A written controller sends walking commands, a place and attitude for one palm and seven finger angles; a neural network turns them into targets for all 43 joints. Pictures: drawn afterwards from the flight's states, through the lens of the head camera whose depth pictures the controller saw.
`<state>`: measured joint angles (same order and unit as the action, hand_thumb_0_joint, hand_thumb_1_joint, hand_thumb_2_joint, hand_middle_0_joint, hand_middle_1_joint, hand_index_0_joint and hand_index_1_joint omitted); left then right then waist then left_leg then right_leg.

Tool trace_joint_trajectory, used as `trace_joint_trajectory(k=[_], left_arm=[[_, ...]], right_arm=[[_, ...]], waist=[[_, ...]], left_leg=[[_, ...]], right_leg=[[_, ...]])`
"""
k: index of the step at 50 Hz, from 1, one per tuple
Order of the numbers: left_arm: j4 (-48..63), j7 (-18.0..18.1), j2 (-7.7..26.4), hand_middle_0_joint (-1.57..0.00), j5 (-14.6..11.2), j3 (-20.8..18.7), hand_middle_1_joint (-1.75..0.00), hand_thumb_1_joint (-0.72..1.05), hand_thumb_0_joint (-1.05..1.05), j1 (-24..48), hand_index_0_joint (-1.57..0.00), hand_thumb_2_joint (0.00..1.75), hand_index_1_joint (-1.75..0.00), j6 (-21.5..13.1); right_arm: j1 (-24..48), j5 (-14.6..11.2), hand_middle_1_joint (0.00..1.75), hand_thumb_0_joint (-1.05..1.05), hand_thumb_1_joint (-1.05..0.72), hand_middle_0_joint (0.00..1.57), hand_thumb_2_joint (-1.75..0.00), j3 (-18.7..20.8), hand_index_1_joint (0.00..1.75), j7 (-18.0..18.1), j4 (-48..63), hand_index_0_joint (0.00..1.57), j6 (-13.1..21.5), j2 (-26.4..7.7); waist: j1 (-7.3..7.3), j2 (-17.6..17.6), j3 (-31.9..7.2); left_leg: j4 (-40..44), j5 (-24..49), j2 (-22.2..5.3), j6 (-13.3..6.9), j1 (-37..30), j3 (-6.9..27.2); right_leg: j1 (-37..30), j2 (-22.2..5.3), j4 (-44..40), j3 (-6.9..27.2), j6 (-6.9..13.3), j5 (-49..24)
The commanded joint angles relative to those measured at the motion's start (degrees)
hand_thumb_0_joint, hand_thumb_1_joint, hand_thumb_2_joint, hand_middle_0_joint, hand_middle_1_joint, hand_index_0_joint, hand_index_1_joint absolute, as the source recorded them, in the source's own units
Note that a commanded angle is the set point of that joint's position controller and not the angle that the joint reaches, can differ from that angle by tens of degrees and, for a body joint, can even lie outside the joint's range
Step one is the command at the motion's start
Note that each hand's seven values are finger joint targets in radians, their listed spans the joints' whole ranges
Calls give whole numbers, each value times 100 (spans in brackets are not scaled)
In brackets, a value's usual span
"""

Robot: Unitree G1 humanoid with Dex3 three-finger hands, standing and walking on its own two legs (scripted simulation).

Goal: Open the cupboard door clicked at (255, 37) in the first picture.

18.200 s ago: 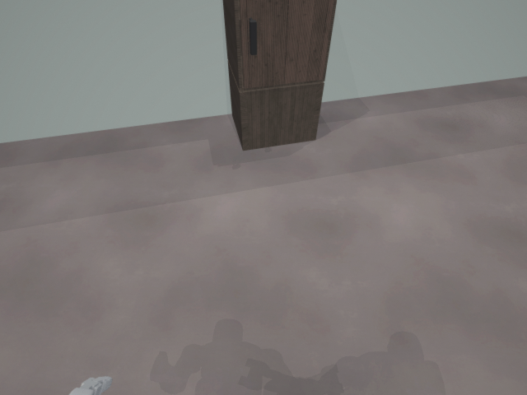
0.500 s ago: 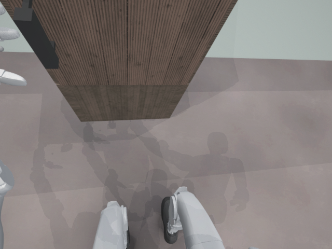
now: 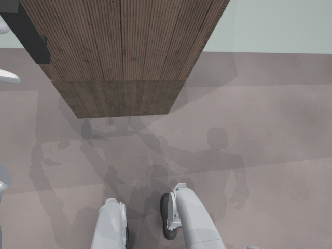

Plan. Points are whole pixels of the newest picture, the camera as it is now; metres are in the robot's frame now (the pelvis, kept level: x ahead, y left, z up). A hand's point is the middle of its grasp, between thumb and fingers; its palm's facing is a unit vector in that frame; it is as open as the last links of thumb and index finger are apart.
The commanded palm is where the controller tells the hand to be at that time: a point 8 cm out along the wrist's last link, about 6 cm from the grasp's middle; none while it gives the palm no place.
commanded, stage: slide the fingers in behind the handle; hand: left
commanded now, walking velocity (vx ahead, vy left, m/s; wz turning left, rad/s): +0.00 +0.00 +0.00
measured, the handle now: (30, 27) +0.57 +0.23 +0.05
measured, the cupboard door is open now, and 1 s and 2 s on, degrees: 0 0 0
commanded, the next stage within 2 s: close the thumb around the handle in 1.44 s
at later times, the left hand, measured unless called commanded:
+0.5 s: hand (11, 46) +0.52 +0.26 +0.05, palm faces +0.00 -1.00 -0.04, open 14.0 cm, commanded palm +0.51 +0.28 +0.05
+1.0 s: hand (34, 45) +0.52 +0.22 +0.05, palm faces +0.00 -1.00 -0.04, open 13.8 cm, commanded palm +0.50 +0.25 +0.05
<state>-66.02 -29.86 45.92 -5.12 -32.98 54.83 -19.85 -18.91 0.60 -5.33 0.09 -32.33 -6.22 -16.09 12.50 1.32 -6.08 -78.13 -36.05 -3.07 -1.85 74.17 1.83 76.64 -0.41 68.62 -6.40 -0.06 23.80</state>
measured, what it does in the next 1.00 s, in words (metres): stands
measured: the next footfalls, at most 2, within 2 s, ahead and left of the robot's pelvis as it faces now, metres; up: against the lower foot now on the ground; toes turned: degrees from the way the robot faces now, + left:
none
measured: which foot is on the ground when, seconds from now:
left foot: down 0.00-1.00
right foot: down 0.00-1.00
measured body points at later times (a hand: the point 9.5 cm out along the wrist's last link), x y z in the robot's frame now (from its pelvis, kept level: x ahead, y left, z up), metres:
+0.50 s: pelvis +0.00 +0.00 +0.00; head +0.19 +0.04 +0.41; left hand +0.51 +0.31 +0.06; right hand +0.02 -0.27 -0.10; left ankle -0.01 +0.09 -0.61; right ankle +0.07 -0.13 -0.61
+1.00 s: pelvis +0.00 +0.00 +0.01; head +0.18 +0.03 +0.42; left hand +0.52 +0.27 +0.06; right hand +0.03 -0.26 -0.10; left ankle -0.01 +0.09 -0.61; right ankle +0.07 -0.13 -0.61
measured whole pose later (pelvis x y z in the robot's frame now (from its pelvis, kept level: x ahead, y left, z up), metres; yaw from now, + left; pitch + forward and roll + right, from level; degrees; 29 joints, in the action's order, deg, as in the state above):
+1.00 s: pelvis +0.00 +0.00 +0.01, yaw +1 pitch +30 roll -5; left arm -63.2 -18.6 33.4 -4.3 -25.2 52.4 -23.6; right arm -18.9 1.5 -3.5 -1.0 -33.7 -5.4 -14.9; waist 11.7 2.0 -7.1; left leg -75.5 -35.2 -2.2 -1.7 70.2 1.2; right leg 73.3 -1.0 67.3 -5.6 0.0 23.8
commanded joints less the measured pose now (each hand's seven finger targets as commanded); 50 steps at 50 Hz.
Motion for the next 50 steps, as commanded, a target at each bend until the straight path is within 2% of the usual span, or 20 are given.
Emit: trace_joint_trajectory(k=[1,6,8,9,12,13,14,17,20,25,28,32,36,37,39,42,44,46,47,50], left_arm=[[1381,32,1672,-30,-149,-93,-120,-50,0,2078,-30,30,-120,-368],[1576,216,1300,-30,-141,118,-120,-50,0,1987,-30,30,-120,-331],[1563,326,1189,-30,-157,167,-120,-50,0,2126,-30,30,-120,-337],[1519,402,1344,-30,-149,-4,-120,-50,0,2047,-30,30,-120,-348],[1435,500,1057,-30,-63,279,-120,-50,0,2171,-30,30,-120,-405],[1355,520,928,-30,-58,379,-120,-50,0,2265,-30,30,-120,-407],[1269,551,1074,-30,-50,256,-120,-50,0,2217,-30,30,-120,-419],[1231,579,1074,-30,-48,270,-120,-50,0,2343,-30,30,-120,-496],[1351,571,810,-30,-46,479,-120,-50,0,2412,-30,30,-120,-592],[1219,562,534,-30,-110,609,-120,-50,0,2436,-30,30,-120,-575],[1099,660,852,-30,-92,371,-120,-50,0,2522,-30,30,-120,-536],[1458,737,519,-30,-9,590,-120,-50,0,2301,-30,30,-120,-631],[1497,751,117,-30,-131,813,-120,-50,0,2364,-30,30,-120,-596],[1459,790,293,-30,-143,631,-120,-50,0,2299,-30,30,-120,-583],[1358,886,331,-30,-166,547,-120,-50,0,2306,-30,30,-120,-565],[1436,1069,554,-30,-56,370,-120,-50,0,2241,-30,30,-120,-663],[1575,1144,179,-30,21,685,-120,-50,0,2258,-30,30,-120,-753],[1519,1163,76,-30,36,730,-120,-50,0,2023,-30,30,-120,-817],[1561,1168,-38,-30,-4,812,-120,-50,0,2166,-30,30,-120,-827],[1401,1144,-28,-30,-105,706,-120,-50,0,2058,-30,30,-120,-799]], right_arm=[[-1246,49,30,0,-90,20,-90,486,30,77,161,20,55,-1266],[-1204,45,30,0,-90,20,-90,510,30,39,159,20,53,-1219],[-1193,56,30,0,-90,20,-90,515,30,40,119,20,66,-1210],[-1224,58,30,0,-90,20,-90,525,30,52,124,20,67,-1218],[-1189,63,30,0,-90,20,-90,506,30,40,93,20,97,-1176],[-1188,68,30,0,-90,20,-90,503,30,39,65,20,105,-1172],[-1187,69,30,0,-90,20,-90,495,30,55,70,20,104,-1186],[-1173,73,30,0,-90,20,-90,492,30,80,60,20,131,-1188],[-1179,96,30,0,-90,20,-90,504,30,61,62,20,164,-1160],[-1189,88,30,0,-90,20,-90,526,30,57,25,20,164,-1157],[-1187,90,30,0,-90,20,-90,501,30,78,5,20,151,-1175],[-1216,121,30,0,-90,20,-90,555,30,11,17,20,148,-1119],[-1191,100,30,0,-90,20,-90,578,30,2,-8,20,122,-1105],[-1201,100,30,0,-90,20,-90,582,30,16,-2,20,114,-1126],[-1177,95,30,0,-90,20,-90,568,30,23,-9,20,120,-1104],[-1167,118,30,0,-90,20,-90,542,30,7,55,20,119,-1065],[-1136,133,30,0,-90,20,-90,562,30,-31,48,20,134,-1016],[-1156,131,30,0,-90,20,-90,580,30,-53,56,20,124,-1022],[-1127,132,30,0,-90,20,-90,582,30,-55,48,20,121,-1021],[-1150,111,30,0,-90,20,-90,597,30,-24,53,20,123,-1038]], waist=[[-46,1686,-3700],[-36,1708,-3575],[37,1547,-3477],[-2,1368,-3450],[51,1530,-3243],[131,1389,-3161],[74,1342,-3109],[105,1350,-3177],[123,1529,-3295],[178,1337,-3314],[158,1192,-3243],[33,1702,-3690],[167,1357,-3428],[90,1276,-3493],[100,1136,-3353],[-21,1279,-3444],[48,1339,-3411],[4,1310,-3387],[76,1218,-3367],[67,990,-3340]], left_leg=[[924,3591,69,101,-2640,407],[1002,3695,43,147,-2866,454],[1005,3477,57,123,-2746,440],[1030,3406,62,112,-2655,435],[1077,3237,78,115,-2613,399],[1082,3051,80,98,-2547,405],[1087,2942,102,90,-2401,380],[1088,2891,116,80,-2380,359],[1086,3036,123,100,-2581,383],[1068,3003,126,95,-2557,422],[1042,2784,141,61,-2230,361],[1060,3411,127,174,-2878,409],[1125,3248,116,131,-2811,415],[1150,3175,120,142,-2747,435],[1158,3036,141,113,-2543,387],[1145,3146,157,121,-2491,337],[1148,3204,144,131,-2659,326],[1179,3328,133,169,-2781,348],[1177,3223,139,147,-2694,346],[1197,3083,167,108,-2505,322]], right_leg=[[-1990,264,-430,286,157,-1476],[-1806,265,-500,244,156,-1366],[-1838,265,-545,254,142,-1327],[-1946,267,-542,248,142,-1338],[-1865,262,-582,275,151,-1246],[-1824,274,-598,264,144,-1147],[-1923,261,-598,285,151,-1117],[-1941,247,-588,302,153,-1132],[-1882,247,-566,295,183,-1181],[-1839,244,-569,276,181,-1176],[-1988,237,-562,325,154,-1151],[-1886,225,-525,289,189,-1356],[-1927,238,-632,268,163,-1341],[-2004,236,-608,260,169,-1297],[-2108,230,-633,283,162,-1311],[-2236,222,-555,325,173,-1442],[-2123,221,-586,330,163,-1429],[-2105,230,-597,307,177,-1436],[-2144,229,-610,311,165,-1435],[-2345,219,-616,331,170,-1511]])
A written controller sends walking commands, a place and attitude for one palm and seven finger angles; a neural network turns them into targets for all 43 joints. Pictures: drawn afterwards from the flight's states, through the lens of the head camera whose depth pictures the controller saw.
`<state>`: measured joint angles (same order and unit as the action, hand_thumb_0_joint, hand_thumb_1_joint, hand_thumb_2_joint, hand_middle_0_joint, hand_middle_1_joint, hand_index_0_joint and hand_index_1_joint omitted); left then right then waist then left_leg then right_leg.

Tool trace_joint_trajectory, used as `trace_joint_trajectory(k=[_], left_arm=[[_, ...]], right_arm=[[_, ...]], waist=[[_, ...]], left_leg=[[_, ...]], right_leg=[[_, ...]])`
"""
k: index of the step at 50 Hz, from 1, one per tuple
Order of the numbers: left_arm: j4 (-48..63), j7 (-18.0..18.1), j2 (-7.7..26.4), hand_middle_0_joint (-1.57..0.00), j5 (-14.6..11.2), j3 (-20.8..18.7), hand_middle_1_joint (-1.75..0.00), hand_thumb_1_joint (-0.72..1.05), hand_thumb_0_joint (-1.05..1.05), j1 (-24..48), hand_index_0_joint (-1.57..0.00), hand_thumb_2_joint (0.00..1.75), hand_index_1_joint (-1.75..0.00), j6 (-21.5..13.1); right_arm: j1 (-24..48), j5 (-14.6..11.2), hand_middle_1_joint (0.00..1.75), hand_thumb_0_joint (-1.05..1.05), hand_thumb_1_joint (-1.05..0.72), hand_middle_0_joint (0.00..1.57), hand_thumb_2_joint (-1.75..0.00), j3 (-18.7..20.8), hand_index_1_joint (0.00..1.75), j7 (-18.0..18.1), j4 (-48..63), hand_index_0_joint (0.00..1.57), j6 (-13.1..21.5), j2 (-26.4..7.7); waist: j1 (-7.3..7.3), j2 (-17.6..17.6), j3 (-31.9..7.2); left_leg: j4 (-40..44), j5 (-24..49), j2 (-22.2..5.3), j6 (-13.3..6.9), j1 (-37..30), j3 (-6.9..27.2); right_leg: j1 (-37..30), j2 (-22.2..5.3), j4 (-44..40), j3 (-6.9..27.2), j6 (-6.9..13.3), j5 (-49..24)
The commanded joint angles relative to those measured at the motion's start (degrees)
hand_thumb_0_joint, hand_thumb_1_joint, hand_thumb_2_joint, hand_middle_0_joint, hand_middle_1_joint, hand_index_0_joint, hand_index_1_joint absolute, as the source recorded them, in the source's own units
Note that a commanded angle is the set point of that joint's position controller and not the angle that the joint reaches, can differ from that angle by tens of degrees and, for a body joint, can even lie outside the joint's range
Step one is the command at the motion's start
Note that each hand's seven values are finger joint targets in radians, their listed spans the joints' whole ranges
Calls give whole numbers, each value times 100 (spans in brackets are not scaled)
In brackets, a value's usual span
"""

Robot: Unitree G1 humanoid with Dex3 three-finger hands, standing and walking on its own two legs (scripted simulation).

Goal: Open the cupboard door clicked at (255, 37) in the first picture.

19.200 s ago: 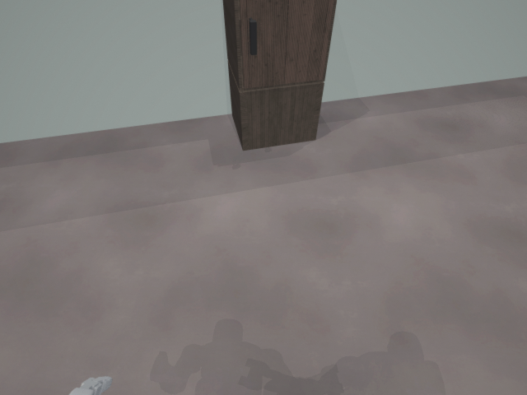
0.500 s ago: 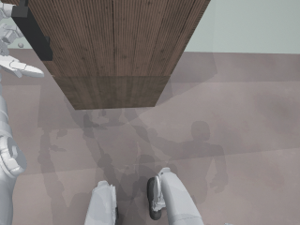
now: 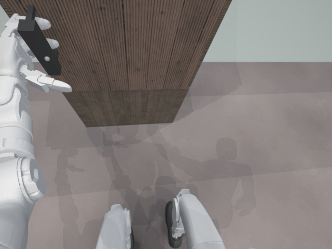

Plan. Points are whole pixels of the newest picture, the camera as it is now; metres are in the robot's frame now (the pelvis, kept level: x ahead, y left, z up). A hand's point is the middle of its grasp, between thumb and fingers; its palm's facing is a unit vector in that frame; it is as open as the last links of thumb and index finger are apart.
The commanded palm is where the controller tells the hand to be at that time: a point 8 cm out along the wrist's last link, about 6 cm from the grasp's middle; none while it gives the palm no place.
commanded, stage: slide the fingers in behind the handle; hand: left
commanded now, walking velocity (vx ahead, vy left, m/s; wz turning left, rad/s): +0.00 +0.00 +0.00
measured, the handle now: (44, 43) +0.57 +0.22 +0.04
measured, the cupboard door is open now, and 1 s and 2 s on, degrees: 0 0 24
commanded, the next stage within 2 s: close the thumb around the handle in 0.44 s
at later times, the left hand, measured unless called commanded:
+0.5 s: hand (50, 59) +0.53 +0.21 +0.04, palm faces -0.01 -1.00 -0.03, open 13.8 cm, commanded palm +0.51 +0.24 +0.04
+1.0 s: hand (52, 57) +0.53 +0.20 +0.04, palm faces -0.01 -1.00 -0.02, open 8.3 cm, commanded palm +0.51 +0.24 +0.04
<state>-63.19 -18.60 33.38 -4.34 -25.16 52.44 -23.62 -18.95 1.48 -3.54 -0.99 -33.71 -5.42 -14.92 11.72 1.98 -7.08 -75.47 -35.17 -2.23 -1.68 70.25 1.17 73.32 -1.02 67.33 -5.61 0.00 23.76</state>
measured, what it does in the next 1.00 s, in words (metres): stands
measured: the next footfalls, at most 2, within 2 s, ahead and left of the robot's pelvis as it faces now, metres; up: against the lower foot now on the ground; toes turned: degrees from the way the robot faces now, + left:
none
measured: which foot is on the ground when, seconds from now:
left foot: down 0.00-1.00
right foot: down 0.00-1.00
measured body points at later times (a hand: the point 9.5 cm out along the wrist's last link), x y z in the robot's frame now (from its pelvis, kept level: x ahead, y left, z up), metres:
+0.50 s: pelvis +0.00 -0.01 +0.00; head +0.18 +0.02 +0.41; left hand +0.52 +0.26 +0.04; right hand +0.02 -0.27 -0.11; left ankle -0.01 +0.09 -0.62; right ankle +0.06 -0.13 -0.62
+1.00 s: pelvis +0.00 +0.00 +0.00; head +0.18 +0.02 +0.41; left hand +0.52 +0.26 +0.05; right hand +0.02 -0.27 -0.11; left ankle -0.01 +0.10 -0.62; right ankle +0.06 -0.13 -0.62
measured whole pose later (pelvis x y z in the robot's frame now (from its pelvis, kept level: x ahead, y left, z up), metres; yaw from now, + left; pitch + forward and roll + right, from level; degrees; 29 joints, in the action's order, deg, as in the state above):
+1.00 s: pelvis +0.00 +0.00 +0.00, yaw +0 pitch +30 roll -4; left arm -66.0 -18.4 33.2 -4.6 -25.8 53.8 -24.2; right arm -19.0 1.2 -3.6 -0.6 -34.0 -5.1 -15.3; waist 11.9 2.0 -7.1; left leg -75.3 -35.1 -2.3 -1.4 70.1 1.0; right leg 73.5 -0.8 67.7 -5.2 0.3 23.9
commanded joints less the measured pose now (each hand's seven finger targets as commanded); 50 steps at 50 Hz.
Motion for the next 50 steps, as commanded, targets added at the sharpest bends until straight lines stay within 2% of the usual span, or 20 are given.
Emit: trace_joint_trajectory(k=[1,4,5,6,8,10,11,12,14,16,19,22,26,27,36,38,41,45,49,50], left_arm=[[1057,15,1210,-30,-180,-82,-120,-50,0,2242,-30,30,-120,-396],[969,91,1487,-30,-153,-328,-120,-50,0,2131,-30,30,-120,-379],[1022,123,1641,-30,-113,-414,-120,-50,0,2159,-30,30,-120,-431],[982,127,1479,-30,-72,-266,-120,-50,0,2166,-30,30,-120,-439],[1030,155,1554,-30,-28,-285,-120,-50,0,2328,-30,30,-120,-501],[1176,143,1476,-30,-77,-230,-120,-50,0,2417,-30,30,-120,-578],[1106,119,1559,-30,-75,-337,-120,-50,0,2276,-30,30,-120,-582],[1127,85,1459,-30,-110,-248,-120,-50,0,2297,-30,30,-120,-585],[1095,39,1452,-30,-162,-301,-120,-50,0,2141,-30,30,-120,-561],[864,-11,1303,-30,-177,-171,-120,-50,0,2152,-30,30,-120,-484],[812,-9,1433,-30,-129,-181,-120,-50,0,2362,-30,30,-120,-396],[1085,22,1621,-30,-102,-288,-120,-50,0,2584,-30,30,-120,-487],[1023,13,1347,-30,-112,-97,-120,-50,0,2546,-30,30,-120,-521],[980,24,1403,-30,-96,-136,-120,-50,0,2540,-30,30,-120,-509],[929,75,1276,-34,-75,-3,-125,0,0,2693,-34,52,-125,-456],[863,73,1377,-34,-78,-106,-127,12,0,2575,-34,56,-127,-450],[1027,37,1388,-36,-85,-117,-128,28,0,2519,-36,64,-128,-509],[982,26,1359,-37,-137,-142,-131,51,0,2367,-37,73,-131,-500],[716,73,1450,-39,-112,-214,-133,73,0,2335,-39,83,-133,-395],[791,84,1489,-39,-103,-222,-134,79,0,2419,-39,85,-134,-435]], right_arm=[[-1145,18,30,0,-90,20,-90,413,30,75,194,20,42,-1149],[-1121,12,30,0,-90,20,-90,400,30,84,220,20,27,-1140],[-1128,21,30,0,-90,20,-90,384,30,94,243,20,32,-1140],[-1103,21,30,0,-90,20,-90,374,30,82,251,20,34,-1111],[-1071,26,30,0,-90,20,-90,375,30,90,231,20,47,-1113],[-1085,29,30,0,-90,20,-90,381,30,92,266,20,66,-1110],[-1104,32,30,0,-90,20,-90,398,30,88,250,20,67,-1126],[-1081,19,30,0,-90,20,-90,401,30,91,241,20,70,-1129],[-1087,13,30,0,-90,20,-90,415,30,92,251,20,68,-1139],[-1094,-9,30,0,-90,20,-90,407,30,96,204,20,67,-1143],[-1087,-17,30,0,-90,20,-90,384,30,115,205,20,59,-1160],[-1126,6,30,0,-90,20,-90,396,30,141,203,20,81,-1163],[-1141,18,30,0,-90,20,-90,406,30,115,163,20,91,-1159],[-1133,20,30,0,-90,20,-90,408,30,118,156,20,85,-1168],[-1166,29,30,0,-90,20,-90,399,30,115,100,20,88,-1162],[-1173,27,30,0,-90,20,-90,395,30,117,108,20,90,-1159],[-1165,39,30,0,-90,20,-90,406,30,105,144,20,100,-1155],[-1158,27,30,0,-90,20,-90,402,30,100,170,20,93,-1153],[-1125,-1,30,0,-90,20,-90,373,30,116,181,20,76,-1142],[-1132,5,30,0,-90,20,-90,363,30,121,200,20,87,-1139]], waist=[[95,1063,-3271],[41,786,-3180],[11,824,-3185],[35,899,-3166],[54,941,-3093],[71,968,-3260],[15,953,-3410],[51,999,-3389],[0,889,-3492],[94,817,-3224],[115,770,-3017],[77,1013,-3432],[135,1068,-3364],[113,1076,-3356],[203,1031,-3323],[161,959,-3257],[86,1131,-3514],[90,979,-3361],[105,759,-3000],[108,855,-2996]], left_leg=[[955,3006,86,112,-2133,367],[924,2798,110,60,-1772,278],[919,2832,115,55,-1757,279],[928,2756,122,53,-1753,254],[921,2647,112,55,-1720,263],[912,2775,118,51,-1838,287],[897,2818,115,65,-1885,281],[900,2869,112,74,-1945,288],[903,2852,121,66,-1911,273],[912,2742,110,55,-1830,278],[930,2429,126,24,-1576,260],[857,2697,130,42,-1805,278],[842,2888,105,74,-2022,328],[847,2863,104,85,-2004,337],[852,2755,116,62,-1955,336],[862,2711,122,52,-1876,309],[872,2888,118,81,-2054,322],[889,2905,108,66,-2001,328],[917,2488,127,24,-1535,250],[925,2535,124,23,-1595,268]], right_leg=[[-2002,275,-485,254,159,-1491],[-2262,270,-489,320,140,-1566],[-2291,270,-459,336,157,-1611],[-2256,274,-472,350,144,-1556],[-2178,263,-469,350,142,-1424],[-2242,277,-438,353,163,-1537],[-2292,272,-431,351,154,-1568],[-2243,267,-444,353,148,-1593],[-2354,265,-451,357,142,-1617],[-2192,269,-485,340,127,-1527],[-2203,268,-518,368,127,-1324],[-2234,262,-429,390,144,-1522],[-1991,275,-420,330,146,-1509],[-1981,266,-415,326,149,-1467],[-1987,275,-464,327,144,-1444],[-2077,275,-487,340,145,-1452],[-2132,277,-443,331,165,-1553],[-2141,286,-456,316,172,-1583],[-2238,277,-507,361,132,-1414],[-2179,278,-481,349,152,-1423]])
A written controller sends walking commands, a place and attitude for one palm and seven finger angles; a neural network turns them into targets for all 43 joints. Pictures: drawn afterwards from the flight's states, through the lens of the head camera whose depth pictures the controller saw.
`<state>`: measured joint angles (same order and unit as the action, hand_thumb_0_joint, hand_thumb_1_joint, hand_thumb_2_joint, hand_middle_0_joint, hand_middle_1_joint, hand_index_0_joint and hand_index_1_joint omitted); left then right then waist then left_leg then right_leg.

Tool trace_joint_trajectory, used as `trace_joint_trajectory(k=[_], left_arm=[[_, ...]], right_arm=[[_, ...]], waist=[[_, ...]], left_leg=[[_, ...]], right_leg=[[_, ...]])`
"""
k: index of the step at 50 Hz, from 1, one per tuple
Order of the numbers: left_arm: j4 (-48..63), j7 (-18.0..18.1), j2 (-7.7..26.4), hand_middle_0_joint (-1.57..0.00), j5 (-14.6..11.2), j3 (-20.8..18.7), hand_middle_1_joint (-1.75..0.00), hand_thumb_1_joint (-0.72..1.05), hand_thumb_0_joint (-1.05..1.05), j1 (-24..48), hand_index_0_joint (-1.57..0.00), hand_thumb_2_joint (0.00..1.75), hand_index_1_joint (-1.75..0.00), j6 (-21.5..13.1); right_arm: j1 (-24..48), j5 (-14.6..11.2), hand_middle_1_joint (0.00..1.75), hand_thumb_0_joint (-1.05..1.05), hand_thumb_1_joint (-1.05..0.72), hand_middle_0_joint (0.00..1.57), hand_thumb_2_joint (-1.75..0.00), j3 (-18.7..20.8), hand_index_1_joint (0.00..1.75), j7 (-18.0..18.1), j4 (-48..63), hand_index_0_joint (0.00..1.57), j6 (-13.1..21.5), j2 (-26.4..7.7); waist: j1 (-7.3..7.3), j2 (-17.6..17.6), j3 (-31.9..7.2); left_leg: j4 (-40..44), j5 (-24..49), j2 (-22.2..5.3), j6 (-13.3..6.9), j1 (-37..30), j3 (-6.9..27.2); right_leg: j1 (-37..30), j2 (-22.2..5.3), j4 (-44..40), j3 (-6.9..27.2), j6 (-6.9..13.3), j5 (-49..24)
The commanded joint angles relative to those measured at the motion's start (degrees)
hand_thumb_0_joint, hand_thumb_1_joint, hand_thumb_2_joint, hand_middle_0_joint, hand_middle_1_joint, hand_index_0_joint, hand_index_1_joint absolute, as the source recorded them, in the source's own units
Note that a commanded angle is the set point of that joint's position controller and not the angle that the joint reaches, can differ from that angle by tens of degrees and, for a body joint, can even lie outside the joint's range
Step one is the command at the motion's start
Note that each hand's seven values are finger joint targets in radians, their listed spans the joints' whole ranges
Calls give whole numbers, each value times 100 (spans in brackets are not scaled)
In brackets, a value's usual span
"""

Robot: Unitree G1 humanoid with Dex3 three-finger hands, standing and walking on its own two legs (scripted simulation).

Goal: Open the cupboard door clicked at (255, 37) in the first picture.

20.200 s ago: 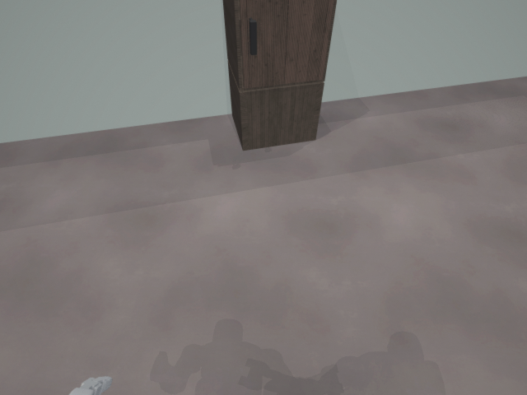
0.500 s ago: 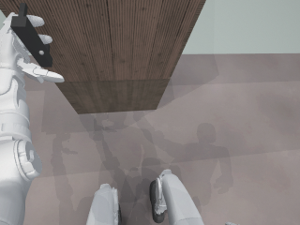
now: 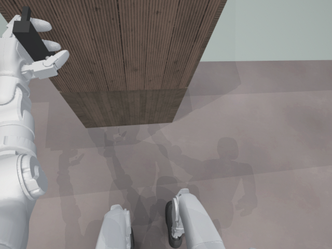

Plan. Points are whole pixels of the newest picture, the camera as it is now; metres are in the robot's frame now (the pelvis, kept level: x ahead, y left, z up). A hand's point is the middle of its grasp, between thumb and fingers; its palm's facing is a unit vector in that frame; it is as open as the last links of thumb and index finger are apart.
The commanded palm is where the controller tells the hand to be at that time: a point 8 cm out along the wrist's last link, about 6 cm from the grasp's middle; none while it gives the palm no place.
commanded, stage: close the thumb around the handle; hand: left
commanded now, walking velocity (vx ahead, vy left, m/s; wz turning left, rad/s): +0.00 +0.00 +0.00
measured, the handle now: (40, 44) +0.57 +0.23 +0.04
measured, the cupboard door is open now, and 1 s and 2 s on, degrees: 0 24 41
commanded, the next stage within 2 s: pull the door open along its arc in 0.24 s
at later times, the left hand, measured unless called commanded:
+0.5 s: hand (49, 60) +0.52 +0.20 +0.04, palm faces +0.00 -1.00 -0.02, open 5.9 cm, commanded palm +0.49 +0.24 +0.04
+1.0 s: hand (75, 126) +0.37 +0.14 +0.05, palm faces +0.29 -0.95 +0.07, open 6.3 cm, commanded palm +0.31 +0.19 +0.04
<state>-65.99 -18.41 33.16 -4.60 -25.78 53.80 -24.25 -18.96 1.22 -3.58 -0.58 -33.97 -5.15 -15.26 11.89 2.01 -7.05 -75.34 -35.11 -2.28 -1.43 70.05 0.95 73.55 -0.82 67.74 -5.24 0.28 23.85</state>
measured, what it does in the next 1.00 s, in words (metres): stands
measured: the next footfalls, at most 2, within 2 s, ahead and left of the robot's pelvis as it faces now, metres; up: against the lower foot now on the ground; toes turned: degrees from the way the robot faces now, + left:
none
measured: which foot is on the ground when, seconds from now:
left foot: down 0.00-1.00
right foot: down 0.00-1.00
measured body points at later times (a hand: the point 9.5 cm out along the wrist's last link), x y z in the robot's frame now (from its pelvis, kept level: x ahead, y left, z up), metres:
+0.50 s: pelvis +0.00 +0.00 +0.00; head +0.18 +0.02 +0.41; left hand +0.52 +0.26 +0.05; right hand +0.01 -0.26 -0.11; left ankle -0.01 +0.10 -0.62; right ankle +0.07 -0.13 -0.62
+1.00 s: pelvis +0.03 +0.00 +0.03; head +0.15 +0.00 +0.46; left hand +0.35 +0.19 +0.05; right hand +0.17 -0.25 -0.08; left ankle -0.01 +0.10 -0.62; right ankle +0.07 -0.13 -0.62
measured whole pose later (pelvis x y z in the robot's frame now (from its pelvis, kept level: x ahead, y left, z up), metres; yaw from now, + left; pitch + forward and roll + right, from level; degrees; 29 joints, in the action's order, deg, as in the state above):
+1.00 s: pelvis +0.03 +0.00 +0.03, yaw +1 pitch +24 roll -1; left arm -21.1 10.8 1.9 -6.5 -6.6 6.2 -28.2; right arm -13.3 1.6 1.2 -4.0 -29.1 -1.9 -13.5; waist 2.5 1.5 -10.4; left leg -67.2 -35.0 -1.2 -1.0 56.2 -1.3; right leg 62.0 -1.3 63.7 -2.8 0.2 25.6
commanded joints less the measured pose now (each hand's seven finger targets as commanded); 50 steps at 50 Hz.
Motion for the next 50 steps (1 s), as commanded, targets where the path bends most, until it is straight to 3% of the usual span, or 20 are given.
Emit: trace_joint_trajectory(k=[1,6,8,11,12,14,17,18,21,26,30,36,37,39,40,42,45,46,48,50], left_arm=[[999,70,1507,-40,-35,-147,-134,84,0,2201,-40,88,-134,-368],[1069,61,1374,-40,-12,-26,-135,90,0,2404,-40,90,-135,-409],[1116,48,1501,-40,-17,-129,-135,90,0,2415,-40,90,-135,-393],[1022,95,1512,-40,-17,-135,-135,90,0,2551,-40,90,-135,-344],[1078,109,1587,-40,32,-165,-135,90,0,2507,-40,90,-135,-358],[899,130,1529,-40,79,-101,-135,90,0,2425,-40,90,-135,-312],[1069,156,1463,-40,110,-16,-135,90,0,2606,-40,90,-135,-360],[1112,148,1619,-40,99,-188,-135,90,0,2323,-40,90,-135,-368],[1280,75,1520,-40,4,-176,-135,90,0,1944,-40,90,-135,-382],[1804,-21,1406,-40,-153,-190,-135,90,0,1076,-40,90,-135,-373],[2334,13,1088,-40,-311,-120,-135,90,0,18,-40,90,-135,-350],[3352,56,207,-40,-610,230,-135,90,0,-2029,-40,90,-135,-389],[3500,72,-84,-40,-677,425,-135,90,0,-2256,-40,90,-135,-393],[4048,155,-395,-40,-776,582,-135,90,0,-2854,-40,90,-135,-451],[4557,986,-752,-40,-1201,13,-135,90,0,-2963,-40,90,-135,-532],[4490,1746,-1821,-40,-1023,905,-135,90,0,-3693,-40,90,-135,-510],[5291,2665,-1964,-40,-635,1070,-135,90,0,-4095,-40,90,-135,-719],[5352,2967,-2244,-40,-451,1286,-135,90,0,-4342,-40,90,-135,-763],[5572,3531,-2584,-40,-75,1615,-135,90,0,-4706,-40,90,-135,-801],[5808,3999,-2697,-40,264,1792,-135,90,0,-5013,-40,90,-135,-832]], right_arm=[[-1136,34,30,0,-90,20,-90,372,30,76,218,20,61,-1118],[-1176,50,30,0,-90,20,-90,393,30,72,194,20,60,-1124],[-1197,54,30,0,-90,20,-90,398,30,82,202,20,49,-1145],[-1185,53,30,0,-90,20,-90,379,30,83,182,20,46,-1141],[-1181,58,30,0,-90,20,-90,378,30,79,201,20,44,-1138],[-1157,50,30,0,-90,20,-90,362,30,81,208,20,44,-1133],[-1182,64,30,0,-90,20,-90,373,30,76,196,20,55,-1131],[-1191,63,30,0,-90,20,-90,379,30,72,234,20,48,-1143],[-1150,44,30,0,-90,20,-90,386,30,48,307,20,39,-1127],[-1017,-27,30,0,-90,20,-90,425,30,10,455,20,36,-1091],[-901,-82,30,0,-90,20,-90,480,30,-25,626,20,58,-1039],[-618,-188,30,0,-90,20,-90,579,30,-77,889,20,172,-893],[-544,-203,30,0,-90,20,-90,586,30,-90,901,20,205,-864],[-434,-214,30,0,-90,20,-90,631,30,-112,993,20,276,-828],[-241,-168,30,0,-90,20,-90,660,30,-109,1084,20,360,-681],[-112,-147,30,0,-90,20,-90,648,30,-222,1007,20,444,-632],[-7,-20,30,0,-90,20,-90,718,30,-279,1048,20,513,-598],[31,45,30,0,-90,20,-90,724,30,-309,1029,20,520,-525],[166,114,30,0,-90,20,-90,717,30,-361,1060,20,515,-446],[285,170,30,0,-90,20,-90,731,30,-367,1115,20,521,-399]], waist=[[71,861,-3019],[163,953,-3260],[110,974,-3320],[175,871,-3156],[102,979,-3222],[140,870,-3039],[139,1047,-3222],[2,1090,-3361],[-73,968,-3576],[-297,922,-3618],[-476,619,-3503],[-809,399,-3233],[-773,340,-3026],[-873,297,-3003],[-1160,513,-2794],[-981,151,-2280],[-1094,-100,-2497],[-1128,82,-2520],[-1177,49,-2399],[-1224,-244,-2410]], left_leg=[[922,2508,129,13,-1631,299],[838,2736,113,34,-1845,344],[851,2800,107,53,-1886,371],[832,2641,106,34,-1760,368],[842,2600,118,37,-1749,354],[858,2453,119,20,-1619,343],[865,2598,113,51,-1873,396],[875,2666,121,66,-1898,366],[895,2866,118,63,-1983,343],[1042,2961,125,56,-2056,243],[1217,3040,148,39,-2049,152],[1521,3171,199,48,-2002,-66],[1565,3193,183,58,-2060,-67],[1625,3330,189,72,-2153,-88],[1661,3412,183,145,-2101,-106],[1721,3345,119,244,-2139,-43],[1643,3327,152,260,-2085,-73],[1616,3438,167,285,-2161,-115],[1600,3432,182,309,-2119,-116],[1584,3223,212,288,-2039,-81]], right_leg=[[-2148,261,-522,306,116,-1363],[-1980,253,-451,280,109,-1437],[-2006,253,-437,274,113,-1458],[-1920,259,-450,269,99,-1349],[-1973,249,-447,282,109,-1308],[-1925,255,-473,283,102,-1200],[-1833,254,-446,255,115,-1207],[-1969,247,-435,268,123,-1267],[-2211,255,-432,286,121,-1524],[-2598,260,-529,328,125,-1741],[-3001,267,-656,331,127,-1951],[-3620,228,-811,361,124,-2318],[-3525,226,-846,326,112,-2282],[-3644,211,-865,312,108,-2345],[-3460,213,-869,217,131,-2306],[-3129,185,-856,83,108,-1973],[-3426,156,-714,130,158,-2188],[-3426,132,-691,151,172,-2303],[-3410,100,-628,146,198,-2342],[-3540,102,-637,161,223,-2317]])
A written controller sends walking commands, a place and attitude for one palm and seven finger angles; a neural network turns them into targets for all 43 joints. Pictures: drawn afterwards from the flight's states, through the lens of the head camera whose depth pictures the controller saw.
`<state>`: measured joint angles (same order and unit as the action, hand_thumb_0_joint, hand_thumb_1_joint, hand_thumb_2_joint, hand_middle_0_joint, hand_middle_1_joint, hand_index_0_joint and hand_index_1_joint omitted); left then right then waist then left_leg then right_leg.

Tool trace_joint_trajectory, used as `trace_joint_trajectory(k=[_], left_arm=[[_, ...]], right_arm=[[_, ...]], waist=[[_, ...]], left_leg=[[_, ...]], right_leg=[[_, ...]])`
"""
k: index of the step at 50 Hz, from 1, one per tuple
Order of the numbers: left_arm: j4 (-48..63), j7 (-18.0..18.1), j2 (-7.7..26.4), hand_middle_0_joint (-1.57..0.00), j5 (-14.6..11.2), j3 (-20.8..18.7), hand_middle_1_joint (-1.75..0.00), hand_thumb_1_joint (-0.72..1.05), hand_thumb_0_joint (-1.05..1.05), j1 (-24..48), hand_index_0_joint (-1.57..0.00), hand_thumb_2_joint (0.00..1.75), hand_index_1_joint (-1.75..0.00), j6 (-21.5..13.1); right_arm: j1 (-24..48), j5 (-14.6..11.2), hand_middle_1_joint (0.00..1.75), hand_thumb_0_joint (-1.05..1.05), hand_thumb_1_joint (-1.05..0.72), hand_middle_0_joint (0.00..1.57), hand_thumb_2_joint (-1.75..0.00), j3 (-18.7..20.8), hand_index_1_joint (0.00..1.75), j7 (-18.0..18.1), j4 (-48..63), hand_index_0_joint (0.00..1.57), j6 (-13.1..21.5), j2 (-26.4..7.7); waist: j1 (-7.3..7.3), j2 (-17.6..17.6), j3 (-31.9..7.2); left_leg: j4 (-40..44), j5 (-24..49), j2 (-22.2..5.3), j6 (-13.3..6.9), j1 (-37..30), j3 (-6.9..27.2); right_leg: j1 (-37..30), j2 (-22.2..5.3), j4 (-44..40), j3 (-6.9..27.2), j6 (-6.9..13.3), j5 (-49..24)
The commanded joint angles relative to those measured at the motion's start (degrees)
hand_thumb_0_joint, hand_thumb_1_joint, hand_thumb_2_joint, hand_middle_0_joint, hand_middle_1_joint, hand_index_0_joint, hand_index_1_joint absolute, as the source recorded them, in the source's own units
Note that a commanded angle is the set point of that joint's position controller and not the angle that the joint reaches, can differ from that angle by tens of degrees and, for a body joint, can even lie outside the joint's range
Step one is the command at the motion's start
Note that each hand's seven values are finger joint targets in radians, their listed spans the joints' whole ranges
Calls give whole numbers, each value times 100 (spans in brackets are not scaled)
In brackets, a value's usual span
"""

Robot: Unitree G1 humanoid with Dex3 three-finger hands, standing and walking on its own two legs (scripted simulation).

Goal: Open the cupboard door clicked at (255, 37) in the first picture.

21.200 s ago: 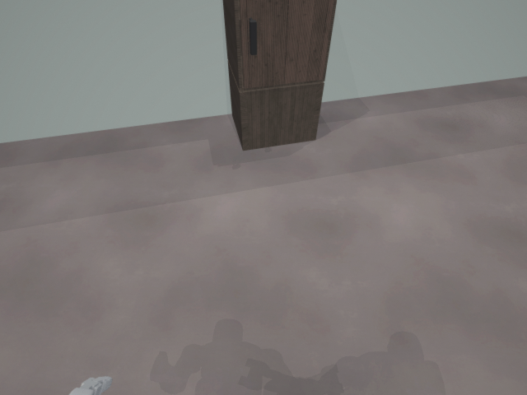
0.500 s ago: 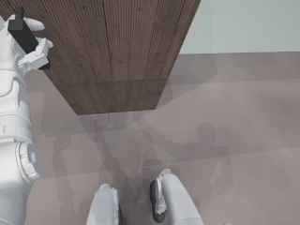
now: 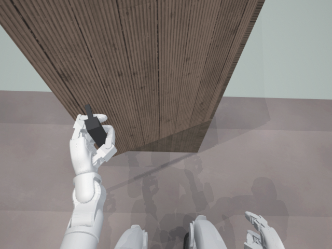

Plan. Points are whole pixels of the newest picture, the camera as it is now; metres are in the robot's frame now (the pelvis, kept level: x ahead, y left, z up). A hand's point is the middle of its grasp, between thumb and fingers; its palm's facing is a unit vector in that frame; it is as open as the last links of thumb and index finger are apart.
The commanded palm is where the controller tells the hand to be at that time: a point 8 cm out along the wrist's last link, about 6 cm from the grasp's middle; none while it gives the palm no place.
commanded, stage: pull the door open along its arc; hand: left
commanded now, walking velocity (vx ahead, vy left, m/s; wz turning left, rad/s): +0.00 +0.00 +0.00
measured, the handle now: (98, 129) +0.39 +0.18 +0.01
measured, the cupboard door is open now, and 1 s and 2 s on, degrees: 24 41 43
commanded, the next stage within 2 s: open thumb and fingers to let go in 0.28 s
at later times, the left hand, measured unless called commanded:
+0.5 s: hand (142, 182) +0.26 +0.06 +0.01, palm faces +0.43 -0.90 -0.03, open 6.5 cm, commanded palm +0.21 +0.11 +0.01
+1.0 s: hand (139, 183) +0.26 +0.07 +0.01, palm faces +0.38 -0.93 -0.02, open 13.7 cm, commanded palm +0.21 +0.11 +0.01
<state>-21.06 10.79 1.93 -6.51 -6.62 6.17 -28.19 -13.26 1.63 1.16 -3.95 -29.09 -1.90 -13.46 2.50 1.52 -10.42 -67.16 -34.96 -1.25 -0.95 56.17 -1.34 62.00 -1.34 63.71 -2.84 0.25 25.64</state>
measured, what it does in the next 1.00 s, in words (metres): shifts its weight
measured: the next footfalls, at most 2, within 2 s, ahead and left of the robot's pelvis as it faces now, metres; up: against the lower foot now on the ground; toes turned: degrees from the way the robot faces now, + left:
none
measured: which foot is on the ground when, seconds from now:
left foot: down 0.00-1.00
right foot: down 0.00-1.00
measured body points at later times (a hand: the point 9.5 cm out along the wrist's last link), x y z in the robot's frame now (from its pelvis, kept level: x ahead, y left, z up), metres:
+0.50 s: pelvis -0.01 -0.05 -0.01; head +0.09 -0.06 +0.42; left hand +0.24 +0.11 +0.02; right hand +0.20 -0.25 -0.13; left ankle -0.04 +0.10 -0.64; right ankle +0.04 -0.12 -0.64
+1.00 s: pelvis -0.04 -0.04 -0.01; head +0.05 -0.05 +0.43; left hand +0.24 +0.11 +0.02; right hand +0.15 -0.26 -0.12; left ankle -0.04 +0.10 -0.64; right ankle +0.04 -0.12 -0.64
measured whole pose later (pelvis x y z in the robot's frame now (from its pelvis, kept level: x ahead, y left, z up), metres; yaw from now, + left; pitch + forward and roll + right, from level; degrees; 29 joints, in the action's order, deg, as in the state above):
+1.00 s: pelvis -0.04 -0.04 -0.01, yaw +4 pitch +19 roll +1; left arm -16.5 28.1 -3.3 4.3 8.2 -3.3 -27.8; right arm -9.9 4.0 1.1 0.3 -33.7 5.6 -11.4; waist 0.7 0.9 -9.4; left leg -70.6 -33.0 0.1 2.1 56.5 1.7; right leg 62.2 -3.0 69.5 -5.6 3.6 26.4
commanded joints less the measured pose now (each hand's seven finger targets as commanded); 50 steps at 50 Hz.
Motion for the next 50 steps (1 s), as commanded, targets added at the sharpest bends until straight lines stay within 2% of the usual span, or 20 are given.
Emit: trace_joint_trajectory(k=[1,4,6,7,11,15,18,19,20,23,25,28,30,34,39,41,42,46,47,50], left_arm=[[1335,1248,196,-40,592,85,-135,90,0,-574,-40,90,-135,-434],[1788,1598,-101,-40,900,541,-135,90,0,-1159,-40,90,-135,-418],[1815,1653,-243,-40,979,750,-135,90,0,-1723,-40,90,-135,-373],[1899,1672,-150,-40,1016,733,-135,90,0,-1727,-40,90,-135,-377],[2373,1673,-322,-40,1166,1048,-135,90,0,-2630,-40,90,-135,-396],[2407,1798,-693,-40,1300,1566,-135,90,0,-1897,-40,90,-135,-439],[2194,1926,-914,-40,1535,1888,-135,90,0,-1537,-40,90,-135,-497],[2169,1971,-946,-40,1634,2033,-135,90,0,-1024,-40,90,-135,-511],[2111,2001,-844,-40,1698,1918,-134,83,0,-963,-40,87,-134,-522],[1988,1942,-667,-38,1616,1763,-132,62,0,-994,-38,78,-132,-517],[2072,1837,-547,-37,1489,1627,-130,48,0,-1074,-37,72,-130,-457],[2191,1648,-503,-35,1200,1522,-128,27,0,-899,-35,63,-128,-329],[2301,1584,-523,-35,1058,1531,-127,13,0,-854,-35,57,-127,-278],[2026,1579,-552,-32,937,1453,-124,-15,0,-836,-32,45,-124,-262],[1799,1705,-534,-30,1127,1493,-120,-50,0,-547,-30,30,-120,-381],[1733,1756,-534,-30,1153,1477,-120,-50,0,-405,-30,30,-120,-384],[1616,1775,-483,-29,1160,1410,-115,-50,0,-426,-29,30,-115,-373],[1581,1824,-472,-26,1120,1361,-95,-50,0,-160,-26,30,-95,-343],[1611,1836,-409,-25,1099,1280,-90,-50,0,-74,-25,30,-90,-360],[1606,1864,-616,-22,1100,1455,-75,-50,0,-119,-22,30,-75,-341]], right_arm=[[-216,145,30,0,-90,20,-90,264,30,-30,637,20,204,-522],[-30,160,30,0,-90,20,-90,266,30,-5,682,20,261,-407],[81,160,30,0,-90,20,-90,256,30,52,694,20,292,-345],[174,153,30,0,-90,20,-90,237,30,89,682,20,302,-321],[427,170,30,0,-90,20,-90,155,30,182,721,20,415,-130],[572,236,30,0,-90,20,-90,107,30,259,602,20,633,-82],[603,318,30,0,-90,20,-90,96,30,287,466,20,802,-79],[587,343,30,0,-90,20,-90,87,30,299,392,20,848,-103],[535,349,30,0,-90,20,-90,110,30,333,368,20,872,-96],[534,326,30,0,-90,20,-90,153,30,373,338,20,924,-130],[478,294,30,0,-90,20,-90,180,30,405,380,20,920,-148],[488,234,30,0,-90,20,-90,177,30,451,376,20,915,-169],[525,206,30,0,-90,20,-90,168,30,481,433,20,927,-183],[551,194,30,0,-90,20,-90,150,30,481,385,20,981,-216],[569,229,30,0,-90,20,-90,145,30,451,370,20,1033,-241],[580,246,30,0,-90,20,-90,147,30,442,374,20,1049,-252],[567,245,30,0,-90,20,-90,153,30,444,368,20,1047,-264],[601,244,30,0,-90,20,-90,135,30,453,394,20,1045,-269],[572,241,30,0,-90,20,-90,129,30,457,379,20,1043,-275],[538,259,30,0,-90,20,-90,130,30,438,404,20,1057,-299]], waist=[[-326,-276,-2112],[-365,-371,-2188],[-357,-703,-2081],[-342,-808,-1963],[-451,-509,-1732],[-140,-576,-1357],[-55,-556,-1472],[47,-474,-1436],[64,-667,-1447],[-28,-679,-1813],[-87,-724,-2076],[-90,-789,-2076],[-77,-803,-2048],[-60,-1034,-1630],[-96,-822,-1423],[-117,-760,-1463],[-115,-858,-1445],[-141,-713,-1460],[-154,-716,-1500],[-136,-590,-1604]], left_leg=[[794,3120,135,232,-657,124],[815,2921,196,211,-696,92],[813,2600,244,179,-536,77],[833,2350,263,170,-402,88],[858,1994,333,161,-347,55],[617,1662,333,141,-158,171],[429,1555,331,136,-105,204],[335,1504,334,133,-45,220],[294,1459,330,127,39,241],[203,1312,361,135,200,180],[217,1376,373,138,229,163],[262,1238,374,137,259,140],[269,1210,377,133,290,169],[298,902,370,125,436,198],[344,750,377,94,368,185],[348,733,388,89,386,178],[359,682,386,86,385,161],[407,600,406,78,345,139],[428,653,405,77,321,151],[523,782,392,70,107,186]], right_leg=[[-2497,147,-249,-66,222,-2535],[-2702,125,-322,-37,209,-2594],[-2896,109,-419,26,184,-2626],[-2941,84,-454,79,168,-2494],[-3000,37,-582,188,173,-2235],[-2564,-24,-638,312,127,-1914],[-2301,-68,-530,360,103,-1703],[-2160,-106,-513,409,97,-1633],[-2189,-110,-532,436,93,-1547],[-2573,-233,-655,743,25,-1493],[-2906,-270,-701,838,25,-1694],[-3076,-316,-857,932,-13,-1484],[-3127,-324,-940,977,0,-1352],[-2856,-324,-1076,998,-27,-641],[-2413,-269,-1041,867,56,53],[-2371,-260,-1011,835,72,117],[-2357,-256,-1037,825,65,216],[-2316,-236,-1089,805,79,439],[-2354,-227,-1059,784,85,344],[-2227,-132,-886,503,111,-16]])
